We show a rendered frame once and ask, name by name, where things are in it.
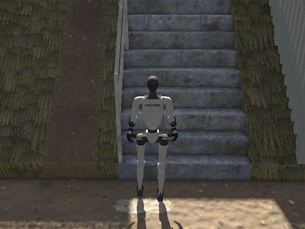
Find robot right upper arm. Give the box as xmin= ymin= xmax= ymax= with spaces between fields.
xmin=163 ymin=96 xmax=175 ymax=122

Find right robot forearm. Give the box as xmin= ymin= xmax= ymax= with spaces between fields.
xmin=170 ymin=116 xmax=177 ymax=134

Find right robot shin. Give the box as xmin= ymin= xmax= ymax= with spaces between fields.
xmin=158 ymin=163 xmax=165 ymax=195

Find robot left upper arm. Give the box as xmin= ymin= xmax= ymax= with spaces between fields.
xmin=130 ymin=96 xmax=143 ymax=122

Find left robot forearm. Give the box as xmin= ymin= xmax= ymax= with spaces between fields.
xmin=127 ymin=116 xmax=135 ymax=134

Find right robot hand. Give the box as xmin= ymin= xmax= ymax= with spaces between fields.
xmin=167 ymin=132 xmax=178 ymax=142

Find left robot hand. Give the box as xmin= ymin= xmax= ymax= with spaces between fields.
xmin=127 ymin=133 xmax=137 ymax=143

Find robot left foot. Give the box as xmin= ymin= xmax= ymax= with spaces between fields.
xmin=137 ymin=185 xmax=143 ymax=197

